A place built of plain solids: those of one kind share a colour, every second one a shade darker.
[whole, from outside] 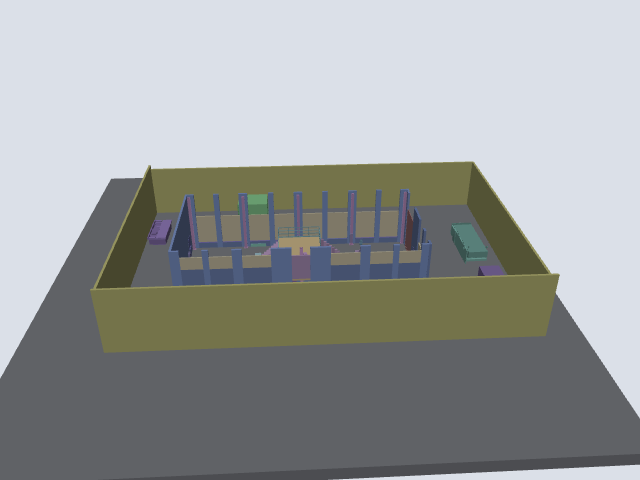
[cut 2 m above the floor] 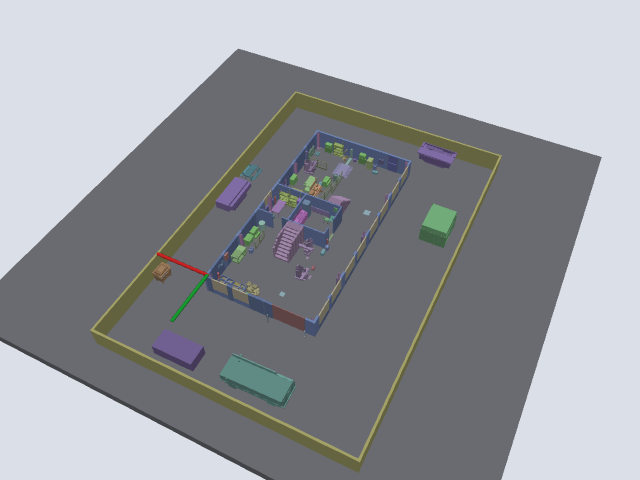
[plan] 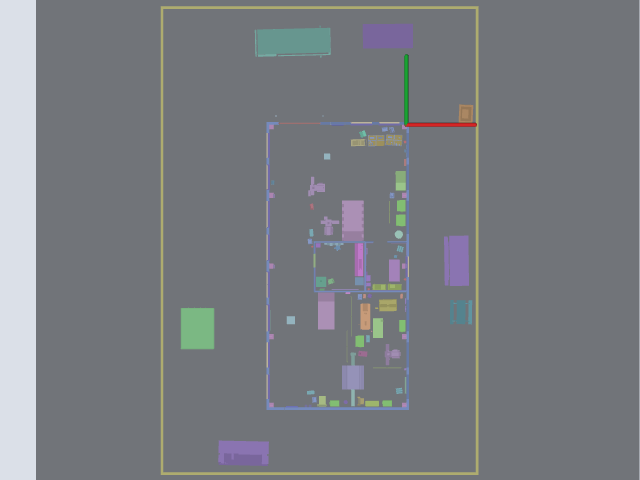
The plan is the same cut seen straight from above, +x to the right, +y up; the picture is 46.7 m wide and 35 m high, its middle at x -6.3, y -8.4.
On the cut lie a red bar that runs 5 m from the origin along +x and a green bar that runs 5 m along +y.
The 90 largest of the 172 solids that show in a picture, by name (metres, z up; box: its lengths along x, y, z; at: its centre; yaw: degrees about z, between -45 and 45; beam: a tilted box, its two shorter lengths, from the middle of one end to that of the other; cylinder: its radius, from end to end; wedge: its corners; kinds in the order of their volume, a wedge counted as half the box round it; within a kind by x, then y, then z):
{
 "yard_bound_1": {"box": [0.2, 34.19, 5.09], "at": [-17.82, -8.44, 2.5]},
 "yard_bound_2": {"box": [23.18, 0.2, 5.5], "at": [-6.33, -25.43, 2.7]},
 "yard_bound_3": {"box": [23.18, 0.2, 5.09], "at": [-6.33, 8.55, 2.5]},
 "yard_bound_4": {"box": [0.2, 34.19, 5.79], "at": [5.16, -8.44, 2.85]},
 "wall_1": {"box": [0.2, 0.81, 5.75], "at": [-10.1, -20.4, 2.83]},
 "wall_2": {"box": [0.2, 1.81, 0.65], "at": [-10.1, -19.1, 0.28]},
 "wall_3": {"box": [0.2, 0.51, 5.75], "at": [-10.1, -17.95, 2.83]},
 "wall_4": {"box": [0.2, 1.86, 0.65], "at": [-10.1, -16.77, 0.28]},
 "wall_5": {"box": [0.2, 0.81, 5.75], "at": [-10.1, -15.45, 2.83]},
 "wall_6": {"box": [0.2, 1.96, 0.65], "at": [-10.1, -14.07, 0.28]},
 "wall_7": {"box": [0.2, 0.51, 5.75], "at": [-10.1, -12.85, 2.83]},
 "wall_8": {"box": [0.2, 0.81, 5.75], "at": [-10.1, -10.3, 2.83]},
 "wall_9": {"box": [0.2, 0.51, 5.75], "at": [-10.1, -7.75, 2.83]},
 "wall_10": {"box": [0.2, 1.96, 0.65], "at": [-10.1, -6.53, 0.28]},
 "wall_11": {"box": [0.2, 0.81, 5.75], "at": [-10.1, -5.15, 2.83]},
 "wall_12": {"box": [0.2, 1.86, 0.65], "at": [-10.1, -3.83, 0.28]},
 "wall_13": {"box": [0.2, 0.51, 5.75], "at": [-10.1, -2.65, 2.83]},
 "wall_14": {"box": [0.2, 1.81, 0.65], "at": [-10.1, -1.5, 0.28]},
 "wall_15": {"box": [0.2, 0.81, 5.75], "at": [-10.1, -0.2, 2.83]},
 "wall_16": {"box": [0.91, 0.2, 5.75], "at": [-9.75, 0.1, 2.83]},
 "wall_17": {"box": [0.06, 1.81, 2.67], "at": [-6.73, -11.3, 1.28]},
 "wall_18": {"box": [2.26, 0.2, 5.75], "at": [-5.17, 0.1, 2.83]},
 "wall_19": {"box": [10.4, 0.2, 5.75], "at": [-5.0, -20.7, 2.83]},
 "wall_20": {"box": [3.7, 0.06, 2.67], "at": [-4.85, -12.18, 1.28]},
 "wall_21": {"box": [3.7, 0.06, 2.55], "at": [-4.85, -12.12, 1.23]},
 "wall_22": {"box": [3.7, 0.06, 2.55], "at": [-4.85, -8.58, 1.23]},
 "wall_23": {"box": [3.7, 0.06, 2.67], "at": [-4.85, -8.52, 1.28]},
 "wall_24": {"box": [1.56, 0.2, 0.65], "at": [-3.27, 0.1, 0.28]},
 "wall_25": {"box": [0.06, 3.6, 2.55], "at": [-3.03, -10.35, 1.23]},
 "wall_26": {"box": [0.06, 3.6, 2.55], "at": [-2.97, -10.35, 1.23]},
 "wall_27": {"box": [0.51, 0.2, 5.75], "at": [-2.25, 0.1, 2.83]},
 "wall_28": {"box": [3.0, 0.06, 2.67], "at": [-1.5, -12.18, 1.28]},
 "wall_29": {"box": [3.0, 0.06, 2.55], "at": [-1.5, -12.12, 1.23]},
 "wall_30": {"box": [1.4, 0.06, 2.67], "at": [-0.7, -8.52, 1.28]},
 "wall_31": {"box": [0.71, 0.2, 5.75], "at": [-0.15, 0.1, 2.83]},
 "wall_32": {"box": [0.2, 0.81, 5.75], "at": [0.1, -20.4, 2.83]},
 "wall_33": {"box": [0.2, 1.81, 4.05], "at": [0.1, -19.1, 1.98]},
 "wall_34": {"box": [0.2, 0.51, 5.75], "at": [0.1, -17.95, 2.83]},
 "wall_35": {"box": [0.2, 1.86, 4.05], "at": [0.1, -16.77, 1.98]},
 "wall_36": {"box": [0.2, 0.81, 5.75], "at": [0.1, -15.45, 2.83]},
 "wall_37": {"box": [0.2, 2.31, 4.05], "at": [0.1, -13.9, 1.98]},
 "wall_38": {"box": [0.2, 0.61, 5.75], "at": [0.1, -12.45, 2.83]},
 "wall_39": {"box": [0.2, 1.06, 5.75], "at": [0.1, -11.62, 2.83]},
 "wall_40": {"box": [0.2, 1.06, 5.75], "at": [0.1, -9.07, 2.83]},
 "wall_41": {"box": [0.2, 0.61, 5.75], "at": [0.1, -8.25, 2.83]},
 "wall_42": {"box": [0.2, 2.41, 4.05], "at": [0.1, -6.75, 1.98]},
 "wall_43": {"box": [0.2, 0.81, 5.75], "at": [0.1, -5.15, 2.83]},
 "wall_44": {"box": [0.2, 1.86, 4.05], "at": [0.1, -3.83, 1.98]},
 "wall_45": {"box": [0.2, 0.51, 5.75], "at": [0.1, -2.65, 2.83]},
 "wall_46": {"box": [0.2, 1.81, 4.05], "at": [0.1, -1.5, 1.98]},
 "wall_47": {"box": [0.2, 0.81, 5.75], "at": [0.1, -0.2, 2.83]},
 "beyond_container_1": {"box": [2.32, 2.93, 2.59], "at": [-15.23, -14.85, 1.24]},
 "beyond_skip_1": {"box": [3.22, 1.61, 0.58], "at": [-11.88, -23.95, 0.67], "yaw": -1.2},
 "beyond_skip_2": {"box": [3.66, 0.92, 0.06], "at": [-11.86, -23.52, 1.21], "yaw": -1.2},
 "beyond_skip_3": {"box": [3.66, 1.78, 1.09], "at": [-1.35, 6.47, 0.75], "yaw": 0.4},
 "beyond_skip_4": {"box": [0.28, 3.57, 0.52], "at": [2.91, -9.93, 1.01], "yaw": 0.8},
 "beyond_skip_5": {"box": [1.4, 3.66, 0.84], "at": [3.84, -9.92, 0.87], "yaw": 0.8},
 "beyond_van_1": {"box": [1.36, 0.16, 1.0], "at": [-10.15, 5.06, 0.79], "yaw": 1.4},
 "beyond_van_2": {"box": [5.29, 1.81, 0.65], "at": [-8.21, 6.11, 0.97], "yaw": 1.4},
 "beyond_van_3": {"box": [3.79, 0.08, 1.48], "at": [-7.48, 5.08, 0.68], "yaw": 1.4},
 "window_pane_1": {"box": [0.1, 1.8, 2.81], "at": [-10.15, -19.1, 1.99]},
 "window_pane_2": {"box": [0.1, 1.85, 2.81], "at": [-10.15, -16.77, 1.99]},
 "window_pane_3": {"box": [0.1, 1.95, 2.81], "at": [-10.15, -14.07, 1.99]},
 "window_pane_4": {"box": [0.1, 1.9, 2.81], "at": [-10.15, -11.65, 1.99]},
 "window_pane_5": {"box": [0.1, 1.9, 2.81], "at": [-10.15, -8.95, 1.99]},
 "window_pane_6": {"box": [0.1, 1.95, 2.81], "at": [-10.15, -6.53, 1.99]},
 "window_pane_7": {"box": [0.1, 1.85, 2.81], "at": [-10.15, -3.83, 1.99]},
 "window_pane_8": {"box": [0.1, 1.8, 2.81], "at": [-10.15, -1.5, 1.99]},
 "window_pane_9": {"box": [1.55, 0.1, 2.81], "at": [-3.27, 0.15, 1.99]},
 "window_pane_10": {"box": [1.5, 0.1, 2.81], "at": [-1.25, 0.15, 1.99]},
 "window_pane_11": {"box": [0.1, 1.8, 1.11], "at": [0.15, -19.1, 4.54]},
 "window_pane_12": {"box": [0.1, 1.85, 1.11], "at": [0.15, -16.77, 4.54]},
 "window_pane_13": {"box": [0.1, 2.3, 1.11], "at": [0.15, -13.9, 4.54]},
 "window_pane_14": {"box": [0.1, 2.4, 1.11], "at": [0.15, -6.75, 4.54]},
 "window_pane_15": {"box": [0.1, 1.85, 1.11], "at": [0.15, -3.83, 4.54]},
 "window_pane_16": {"box": [0.1, 1.8, 1.11], "at": [0.15, -1.5, 4.54]},
 "raised_floor_deck_1": {"box": [6.82, 3.78, 0.24], "at": [-3.38, -10.35, 2.62]},
 "roll_cab_1": {"box": [0.68, 0.46, 0.69], "at": [-5.23, -20.31, 0.46]},
 "roll_cab_2": {"box": [0.46, 0.85, 0.74], "at": [-3.33, -15.79, 0.48]},
 "roll_cab_3": {"box": [0.46, 0.85, 0.73], "at": [-0.29, -14.66, 0.47]},
 "roll_cab_4": {"box": [0.46, 0.85, 0.73], "at": [-0.29, -6.96, 0.48]},
 "roll_cab_5": {"box": [0.46, 0.85, 0.78], "at": [-0.29, -5.91, 0.5]},
 "wall_over_deck_1": {"box": [0.1, 3.78, 2.22], "at": [0.06, -10.35, 3.83]},
 "roller_shutter_1": {"box": [2.86, 0.06, 4.05], "at": [-7.8, 0.12, 1.98]},
 "fridge_tall_1": {"box": [0.64, 0.6, 1.8], "at": [-3.43, -11.41, 0.85]},
 "wheelie_bin_1": {"box": [0.51, 0.62, 1.12], "at": [-6.13, -20.09, 0.51]},
 "drum_1": {"cylinder": 0.3, "from": [-0.55, -8.0, 0.0], "to": [-0.55, -8.0, 0.87]},
 "board_deck_1": {"box": [0.83, 1.75, 0.16], "at": [-3.89, -18.43, 0.03]},
 "centre_lathe_1": {"box": [0.59, 1.73, 0.22], "at": [-3.0, -13.98, 0.7]},
 "stair_insitu_1": {"box": [1.33, 0.73, 0.21], "at": [-3.9, -8.12, 1.9]}
}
